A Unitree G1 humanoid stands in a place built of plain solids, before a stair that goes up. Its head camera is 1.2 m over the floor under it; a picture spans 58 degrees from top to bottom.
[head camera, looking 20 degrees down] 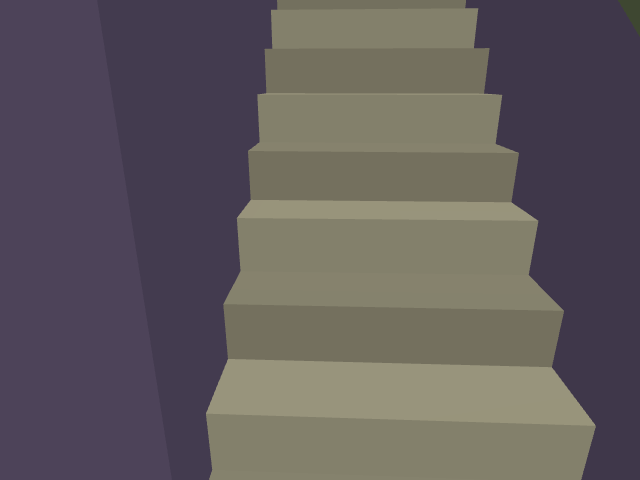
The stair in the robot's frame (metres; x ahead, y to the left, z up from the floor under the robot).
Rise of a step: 0.19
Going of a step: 0.24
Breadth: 1.00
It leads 2 degrees to the right of straight ahead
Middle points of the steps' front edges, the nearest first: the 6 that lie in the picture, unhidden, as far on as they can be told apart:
0.89 -0.20 0.38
1.13 -0.21 0.58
1.38 -0.22 0.77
1.62 -0.23 0.96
1.87 -0.24 1.15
2.11 -0.25 1.34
